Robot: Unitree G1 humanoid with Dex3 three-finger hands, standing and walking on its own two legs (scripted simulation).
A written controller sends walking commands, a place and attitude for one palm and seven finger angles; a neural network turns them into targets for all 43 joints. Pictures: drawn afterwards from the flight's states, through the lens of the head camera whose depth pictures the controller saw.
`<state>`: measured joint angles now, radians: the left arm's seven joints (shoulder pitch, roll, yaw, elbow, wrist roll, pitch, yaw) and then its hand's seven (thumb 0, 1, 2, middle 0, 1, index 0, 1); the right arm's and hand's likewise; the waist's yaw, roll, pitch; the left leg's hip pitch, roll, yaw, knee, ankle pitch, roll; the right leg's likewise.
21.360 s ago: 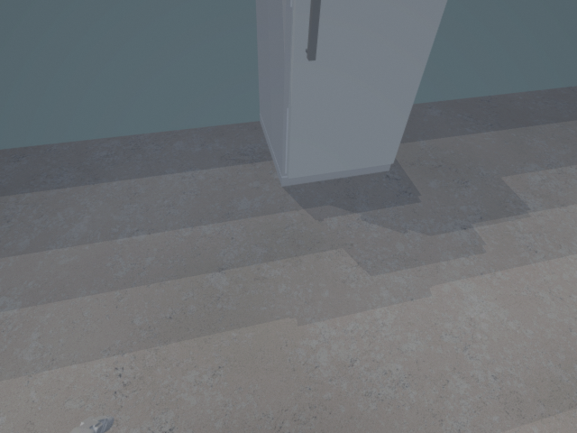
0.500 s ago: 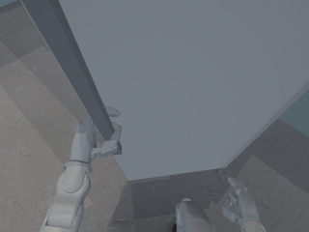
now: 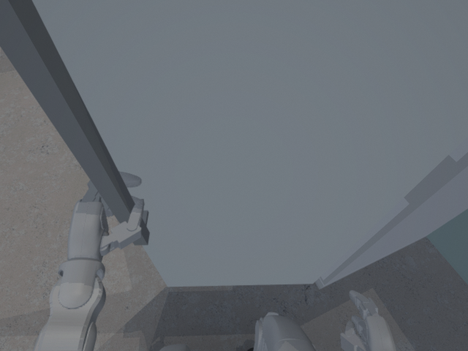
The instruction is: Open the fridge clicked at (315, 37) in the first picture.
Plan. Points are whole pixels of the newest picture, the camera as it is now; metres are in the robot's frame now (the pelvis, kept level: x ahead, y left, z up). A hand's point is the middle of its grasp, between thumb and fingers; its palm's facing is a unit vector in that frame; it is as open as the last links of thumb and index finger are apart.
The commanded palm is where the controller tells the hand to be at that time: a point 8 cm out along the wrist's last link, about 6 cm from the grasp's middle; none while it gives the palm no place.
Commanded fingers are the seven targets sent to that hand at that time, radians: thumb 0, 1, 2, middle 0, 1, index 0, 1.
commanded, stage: walk backward, drawing the door open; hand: left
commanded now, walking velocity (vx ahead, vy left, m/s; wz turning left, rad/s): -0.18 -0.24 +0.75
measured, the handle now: (108, 160) +0.34 +0.19 +0.16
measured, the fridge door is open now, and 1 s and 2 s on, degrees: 68 74 74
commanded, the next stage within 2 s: stop walking and hold the door back in 0.06 s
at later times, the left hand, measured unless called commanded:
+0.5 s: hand (142, 271) +0.22 +0.14 +0.07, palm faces +0.51 -0.81 -0.29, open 5.9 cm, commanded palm +0.19 +0.20 +0.06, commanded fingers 0.00 0.90 0.90 -0.45 -1.40 -0.45 -1.40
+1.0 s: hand (136, 249) +0.25 +0.15 +0.07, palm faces +0.38 -0.90 -0.24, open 5.9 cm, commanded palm +0.19 +0.20 +0.06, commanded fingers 0.00 0.90 0.90 -0.45 -1.40 -0.45 -1.40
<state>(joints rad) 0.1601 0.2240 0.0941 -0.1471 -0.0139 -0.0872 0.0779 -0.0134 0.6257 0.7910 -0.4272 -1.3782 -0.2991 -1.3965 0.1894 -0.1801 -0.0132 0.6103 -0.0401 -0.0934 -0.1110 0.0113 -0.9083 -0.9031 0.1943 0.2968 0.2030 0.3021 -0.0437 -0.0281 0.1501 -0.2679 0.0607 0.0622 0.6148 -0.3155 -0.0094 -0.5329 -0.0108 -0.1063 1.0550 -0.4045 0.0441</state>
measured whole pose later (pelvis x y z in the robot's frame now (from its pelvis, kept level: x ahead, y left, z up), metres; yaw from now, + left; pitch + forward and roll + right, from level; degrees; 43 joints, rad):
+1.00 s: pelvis -0.12 -0.15 +0.01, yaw +12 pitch +0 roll -2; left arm -0.55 0.39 0.23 0.83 0.00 -0.21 0.01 0.01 0.61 0.77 -0.39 -1.35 -0.45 -1.40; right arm 0.41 -0.17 0.04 0.76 0.03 -0.03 -0.09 0.01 -0.90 -0.90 0.20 0.30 0.21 0.30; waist -0.05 0.01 0.12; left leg -0.17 0.09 0.11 0.49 -0.31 -0.01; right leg -0.42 -0.01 -0.09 0.72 -0.31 0.02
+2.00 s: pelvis -0.15 -0.17 -0.02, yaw +9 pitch +8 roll +0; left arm -0.65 0.50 0.38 1.02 0.01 -0.27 -0.09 0.00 -0.39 0.28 -0.38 -1.31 -0.39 -1.32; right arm 0.39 -0.31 -0.02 0.70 0.01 -0.05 -0.07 0.01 -0.91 -0.90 0.20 0.30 0.21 0.30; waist -0.10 -0.02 -0.05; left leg -0.59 0.06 0.03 0.73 -0.28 -0.01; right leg -0.56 0.01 -0.02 0.73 -0.32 -0.01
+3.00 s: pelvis -0.12 -0.13 -0.02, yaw +8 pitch +12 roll -3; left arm -0.44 0.58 0.47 0.80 -0.09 -0.23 -0.27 -0.01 -0.55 0.20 -0.25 -1.15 -0.25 -1.15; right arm 0.41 -0.27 0.00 0.62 0.02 -0.01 -0.06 0.01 -0.91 -0.90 0.20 0.30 0.21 0.30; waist -0.06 0.00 -0.10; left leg -0.65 0.06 0.03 0.82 -0.37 0.02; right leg -0.58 0.00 -0.02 0.74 -0.36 0.03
